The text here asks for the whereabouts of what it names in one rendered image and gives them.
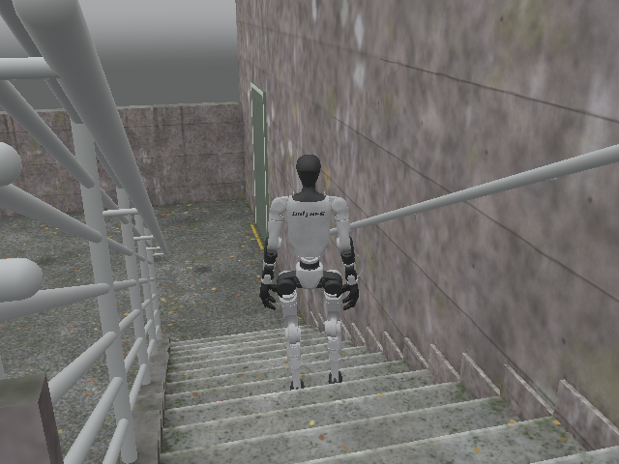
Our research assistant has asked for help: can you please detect stairs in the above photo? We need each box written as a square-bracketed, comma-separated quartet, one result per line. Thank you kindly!
[160, 325, 619, 464]

